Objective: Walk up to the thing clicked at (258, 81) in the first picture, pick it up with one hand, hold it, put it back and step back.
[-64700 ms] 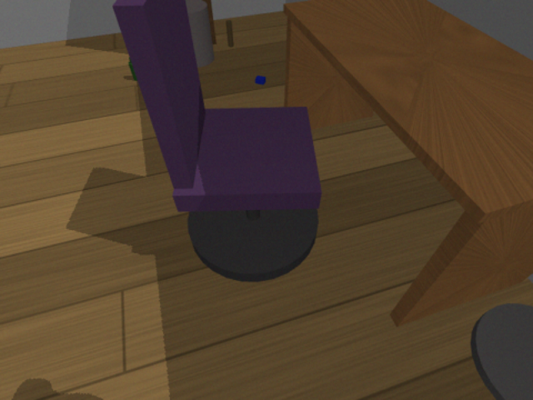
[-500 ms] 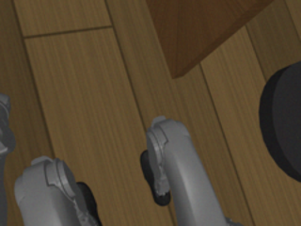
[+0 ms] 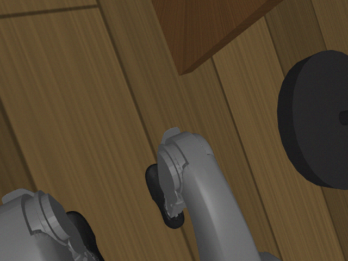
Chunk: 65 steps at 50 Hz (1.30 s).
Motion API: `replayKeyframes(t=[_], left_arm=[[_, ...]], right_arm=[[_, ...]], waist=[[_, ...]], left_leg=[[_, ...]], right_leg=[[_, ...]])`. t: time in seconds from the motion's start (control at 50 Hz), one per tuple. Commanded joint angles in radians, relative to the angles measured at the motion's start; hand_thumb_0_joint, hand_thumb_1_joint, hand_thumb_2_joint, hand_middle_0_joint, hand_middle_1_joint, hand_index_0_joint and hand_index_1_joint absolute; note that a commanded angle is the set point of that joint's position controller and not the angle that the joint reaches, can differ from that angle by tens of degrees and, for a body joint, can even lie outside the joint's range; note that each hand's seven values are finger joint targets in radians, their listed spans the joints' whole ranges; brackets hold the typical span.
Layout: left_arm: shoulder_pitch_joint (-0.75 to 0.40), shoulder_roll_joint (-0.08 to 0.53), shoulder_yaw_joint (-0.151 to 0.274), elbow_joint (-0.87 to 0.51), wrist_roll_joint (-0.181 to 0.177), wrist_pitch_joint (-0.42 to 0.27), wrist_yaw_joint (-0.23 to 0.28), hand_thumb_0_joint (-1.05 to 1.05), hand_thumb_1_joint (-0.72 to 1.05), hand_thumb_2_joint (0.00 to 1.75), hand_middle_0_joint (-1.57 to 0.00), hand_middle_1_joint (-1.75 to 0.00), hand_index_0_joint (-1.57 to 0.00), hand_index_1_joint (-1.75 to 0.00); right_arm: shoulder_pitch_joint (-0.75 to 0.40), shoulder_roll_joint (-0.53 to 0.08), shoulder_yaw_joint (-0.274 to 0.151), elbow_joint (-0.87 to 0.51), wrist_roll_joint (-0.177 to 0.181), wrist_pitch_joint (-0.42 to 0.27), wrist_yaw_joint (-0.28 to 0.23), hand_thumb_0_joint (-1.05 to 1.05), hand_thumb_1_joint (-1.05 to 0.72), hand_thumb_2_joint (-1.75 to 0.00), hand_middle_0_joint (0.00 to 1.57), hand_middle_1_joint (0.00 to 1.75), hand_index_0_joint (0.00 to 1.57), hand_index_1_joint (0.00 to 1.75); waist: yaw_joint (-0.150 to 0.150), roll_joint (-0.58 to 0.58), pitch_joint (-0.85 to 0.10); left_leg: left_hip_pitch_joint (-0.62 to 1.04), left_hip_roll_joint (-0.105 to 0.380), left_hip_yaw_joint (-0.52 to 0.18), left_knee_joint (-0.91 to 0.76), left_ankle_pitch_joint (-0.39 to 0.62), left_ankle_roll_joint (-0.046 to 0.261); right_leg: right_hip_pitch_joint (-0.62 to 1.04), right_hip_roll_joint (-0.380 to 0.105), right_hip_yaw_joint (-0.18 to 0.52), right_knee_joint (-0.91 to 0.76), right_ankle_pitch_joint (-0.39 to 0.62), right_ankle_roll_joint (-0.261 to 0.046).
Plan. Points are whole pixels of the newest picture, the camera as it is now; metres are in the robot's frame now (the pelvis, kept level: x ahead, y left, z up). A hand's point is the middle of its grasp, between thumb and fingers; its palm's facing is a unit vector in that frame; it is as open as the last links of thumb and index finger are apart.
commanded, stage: rest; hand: left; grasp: from above
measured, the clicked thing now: out of the picture +0.48 +0.33 -0.24
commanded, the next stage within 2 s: open in 1.54 s
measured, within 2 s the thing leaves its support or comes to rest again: rests again in 1.28 s
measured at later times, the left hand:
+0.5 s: hand out of the picture +0.47 +0.30 -0.23, palm faces -0.17 -0.40 -0.90, open 5.1 cm
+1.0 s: hand out of the picture +0.47 +0.30 -0.25, palm faces -0.17 -0.40 -0.90, open 5.0 cm
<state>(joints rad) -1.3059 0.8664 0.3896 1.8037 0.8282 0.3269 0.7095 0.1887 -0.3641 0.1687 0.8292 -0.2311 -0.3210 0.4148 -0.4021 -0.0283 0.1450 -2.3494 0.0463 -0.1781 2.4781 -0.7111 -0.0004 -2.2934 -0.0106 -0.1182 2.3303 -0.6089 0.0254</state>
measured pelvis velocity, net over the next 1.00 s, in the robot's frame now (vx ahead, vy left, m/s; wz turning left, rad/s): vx -0.01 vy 0.01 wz -0.06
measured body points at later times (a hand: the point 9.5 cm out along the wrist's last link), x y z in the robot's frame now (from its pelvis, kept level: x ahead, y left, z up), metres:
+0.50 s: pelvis +0.00 +0.00 +0.00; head +0.30 +0.08 +0.32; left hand +0.48 +0.31 -0.18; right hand -0.03 -0.24 -0.05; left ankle +0.07 +0.13 -0.28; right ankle +0.12 -0.12 -0.28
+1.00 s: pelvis -0.01 +0.01 +0.00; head +0.31 +0.09 +0.31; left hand +0.48 +0.31 -0.20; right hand -0.03 -0.23 -0.04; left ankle +0.07 +0.13 -0.28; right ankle +0.12 -0.12 -0.28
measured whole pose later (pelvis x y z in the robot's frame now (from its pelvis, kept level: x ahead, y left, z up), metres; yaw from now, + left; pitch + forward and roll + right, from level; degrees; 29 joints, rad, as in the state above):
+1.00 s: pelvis -0.01 +0.01 +0.00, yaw -3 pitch +29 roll -14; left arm -1.31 1.01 0.33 1.83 0.76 0.29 0.76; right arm 0.16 -0.39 0.31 0.73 -0.23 -0.37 0.44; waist -0.47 -0.12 0.25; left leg -2.33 0.04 -0.24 2.49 -0.71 0.01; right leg -2.23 0.00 -0.17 2.29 -0.59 0.04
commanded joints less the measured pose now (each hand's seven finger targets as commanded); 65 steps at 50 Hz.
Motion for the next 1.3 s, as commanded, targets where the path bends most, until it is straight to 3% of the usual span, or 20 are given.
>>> replayKeyframes(t=[0.0,0.04,0.1,0.32,0.42,0.46,0.52,0.54,0.56,0.58,0.64,0.68,0.7,0.8,0.82,0.84,0.88,0.98,1.08,1.28], left_arm=[[-0.269,0.229,-0.044,-0.109,0.018,-0.008,0.047,0.0,0.82,0.28,-1.03,-0.6,-1.16,-0.47],[-0.277,0.213,-0.059,-0.114,0.007,-0.016,0.046,0.0,0.83,0.27,-1.04,-0.6,-1.17,-0.47],[-0.277,0.253,-0.036,-0.111,0.006,-0.025,0.062,0.0,0.83,0.27,-1.04,-0.59,-1.17,-0.46],[-0.276,0.253,-0.069,-0.081,0.001,-0.043,0.083,0.0,0.85,0.32,-1.06,-0.62,-1.18,-0.5],[-0.264,0.286,-0.061,-0.079,-0.004,-0.041,0.093,0.0,0.85,0.31,-1.07,-0.6,-1.19,-0.48],[-0.257,0.269,-0.071,-0.065,-0.013,-0.037,0.092,0.0,0.84,0.31,-1.07,-0.6,-1.18,-0.48],[-0.254,0.299,-0.064,-0.069,-0.013,-0.038,0.097,0.0,0.83,0.3,-1.07,-0.56,-1.18,-0.46],[-0.267,0.276,-0.077,-0.075,-0.016,-0.038,0.095,0.0,0.85,0.3,-1.08,-0.57,-1.19,-0.46],[-0.265,0.3,-0.062,-0.083,-0.013,-0.041,0.097,0.0,0.84,0.3,-1.07,-0.59,-1.18,-0.48],[-0.259,0.28,-0.08,-0.079,-0.021,-0.037,0.092,0.0,0.85,0.3,-1.07,-0.58,-1.19,-0.47],[-0.259,0.315,-0.081,-0.086,-0.022,-0.042,0.094,0.0,0.84,0.29,-1.09,-0.55,-1.19,-0.44],[-0.25,0.338,-0.061,-0.084,-0.014,-0.043,0.103,0.0,0.8,0.27,-1.05,-0.55,-1.16,-0.44],[-0.255,0.313,-0.077,-0.079,-0.023,-0.043,0.098,0.0,0.82,0.26,-1.06,-0.54,-1.17,-0.43],[-0.251,0.32,-0.093,-0.092,-0.035,-0.044,0.093,0.0,0.84,0.28,-1.08,-0.55,-1.18,-0.44],[-0.253,0.34,-0.079,-0.074,-0.03,-0.043,0.098,0.0,0.83,0.26,-1.06,-0.55,-1.17,-0.44],[-0.247,0.332,-0.093,-0.081,-0.037,-0.042,0.094,0.0,0.84,0.26,-1.07,-0.54,-1.18,-0.43],[-0.249,0.347,-0.078,-0.079,-0.036,-0.042,0.099,0.0,0.81,0.3,-1.08,-0.53,-1.17,-0.43],[-0.251,0.329,-0.113,-0.078,-0.047,-0.038,0.093,0.0,0.83,0.29,-1.1,-0.5,-1.19,-0.41],[-0.255,0.35,-0.108,-0.081,-0.029,-0.041,0.099,0.0,0.83,0.3,-1.08,-0.53,-1.18,-0.43],[-0.246,0.338,-0.13,-0.071,-0.05,-0.05,0.1,0.0,0.86,0.28,-1.09,-0.52,-1.19,-0.42]], right_arm=[[0.271,-0.293,-0.048,0.03,0.0,0.003,0.007,0.0,-0.91,-0.9,0.2,0.3,0.2,0.3],[0.271,-0.307,-0.05,0.028,-0.005,0.0,0.012,0.0,-0.91,-0.9,0.2,0.3,0.2,0.3],[0.281,-0.312,-0.036,0.027,-0.001,-0.006,0.017,0.0,-0.91,-0.9,0.2,0.3,0.2,0.3],[0.236,-0.323,-0.004,0.002,-0.006,-0.023,0.026,0.0,-0.91,-0.9,0.2,0.3,0.2,0.3],[0.237,-0.338,0.004,0.001,-0.001,-0.03,0.03,0.0,-0.91,-0.9,0.2,0.3,0.2,0.3],[0.24,-0.337,0.01,-0.009,-0.007,-0.027,0.034,0.0,-0.91,-0.9,0.2,0.3,0.2,0.3],[0.246,-0.353,0.011,-0.006,0.001,-0.029,0.032,0.0,-0.91,-0.9,0.2,0.3,0.2,0.3],[0.238,-0.351,0.009,-0.015,-0.004,-0.032,0.033,0.0,-0.91,-0.9,0.2,0.3,0.2,0.3],[0.24,-0.346,0.019,-0.02,-0.003,-0.034,0.036,0.0,-0.91,-0.9,0.2,0.3,0.2,0.3],[0.221,-0.341,0.027,-0.034,-0.006,-0.037,0.037,0.0,-0.91,-0.9,0.2,0.3,0.2,0.3],[0.229,-0.355,0.03,-0.022,-0.001,-0.037,0.032,0.0,-0.91,-0.9,0.2,0.3,0.2,0.3],[0.236,-0.351,0.034,-0.025,0.005,-0.037,0.03,0.0,-0.91,-0.9,0.2,0.3,0.2,0.3],[0.229,-0.349,0.034,-0.022,0.0,-0.035,0.029,0.0,-0.91,-0.9,0.2,0.3,0.2,0.3],[0.231,-0.357,0.046,-0.045,-0.007,-0.039,0.027,0.0,-0.91,-0.9,0.2,0.3,0.2,0.3],[0.229,-0.352,0.054,-0.034,0.001,-0.039,0.026,0.0,-0.91,-0.9,0.2,0.3,0.2,0.3],[0.225,-0.353,0.055,-0.039,-0.006,-0.04,0.025,0.0,-0.91,-0.9,0.2,0.3,0.2,0.3],[0.237,-0.357,0.054,-0.035,0.001,-0.04,0.022,0.0,-0.91,-0.9,0.2,0.3,0.2,0.3],[0.214,-0.36,0.069,-0.046,-0.003,-0.045,0.02,0.0,-0.91,-0.9,0.2,0.3,0.2,0.3],[0.209,-0.368,0.068,-0.051,0.002,-0.048,0.017,0.0,-0.91,-0.9,0.2,0.3,0.2,0.3],[0.208,-0.367,0.095,-0.076,-0.004,-0.056,0.016,0.0,-0.91,-0.9,0.2,0.3,0.2,0.3]], waist=[[-0.044,0.396,-0.715],[-0.062,0.409,-0.696],[-0.063,0.417,-0.694],[-0.093,0.44,-0.634],[-0.088,0.452,-0.624],[-0.104,0.44,-0.622],[-0.101,0.458,-0.63],[-0.114,0.47,-0.605],[-0.103,0.469,-0.613],[-0.114,0.452,-0.589],[-0.115,0.457,-0.602],[-0.104,0.455,-0.606],[-0.115,0.461,-0.601],[-0.132,0.443,-0.6],[-0.12,0.438,-0.596],[-0.133,0.441,-0.587],[-0.124,0.454,-0.6],[-0.138,0.46,-0.571],[-0.144,0.483,-0.531],[-0.158,0.467,-0.52]], left_leg=[[0.455,-0.004,0.089,-0.226,0.255,0.009],[0.457,-0.005,0.086,-0.229,0.245,0.008],[0.472,-0.001,0.07,-0.243,0.231,0.004],[0.494,0.002,0.051,-0.234,0.211,0.0],[0.501,0.007,0.041,-0.241,0.223,-0.002],[0.489,0.004,0.043,-0.238,0.23,-0.001],[0.523,0.011,0.032,-0.252,0.231,-0.006],[0.518,0.008,0.031,-0.251,0.226,-0.006],[0.529,0.013,0.025,-0.251,0.232,-0.007],[0.512,0.009,0.028,-0.237,0.224,-0.004],[0.498,0.009,0.034,-0.241,0.22,-0.001],[0.502,0.013,0.027,-0.245,0.218,-0.001],[0.504,0.012,0.027,-0.245,0.215,-0.005],[0.484,0.01,0.037,-0.229,0.233,0.002],[0.484,0.014,0.028,-0.233,0.227,0.001],[0.464,0.009,0.034,-0.229,0.211,0.003],[0.498,0.016,0.023,-0.235,0.236,-0.003],[0.513,0.017,0.016,-0.234,0.234,-0.006],[0.525,0.02,-0.004,-0.26,0.186,-0.01],[0.526,0.021,-0.005,-0.242,0.233,-0.01]], right_leg=[[0.467,0.049,-0.094,-0.215,0.244,-0.037],[0.461,0.048,-0.1,-0.211,0.236,-0.037],[0.457,0.047,-0.108,-0.214,0.222,-0.037],[0.437,0.048,-0.126,-0.207,0.221,-0.04],[0.443,0.05,-0.131,-0.211,0.233,-0.039],[0.467,0.052,-0.13,-0.21,0.244,-0.038],[0.462,0.057,-0.136,-0.216,0.241,-0.039],[0.445,0.052,-0.138,-0.207,0.24,-0.04],[0.447,0.053,-0.143,-0.207,0.241,-0.04],[0.441,0.052,-0.141,-0.206,0.241,-0.037],[0.477,0.057,-0.136,-0.216,0.241,-0.034],[0.478,0.056,-0.137,-0.226,0.238,-0.034],[0.473,0.056,-0.138,-0.218,0.236,-0.036],[0.519,0.063,-0.137,-0.234,0.258,-0.029],[0.501,0.06,-0.14,-0.236,0.249,-0.029],[0.512,0.061,-0.136,-0.234,0.241,-0.027],[0.508,0.062,-0.141,-0.233,0.26,-0.03],[0.49,0.063,-0.148,-0.223,0.262,-0.031],[0.455,0.058,-0.161,-0.222,0.217,-0.037],[0.484,0.059,-0.167,-0.229,0.261,-0.032]])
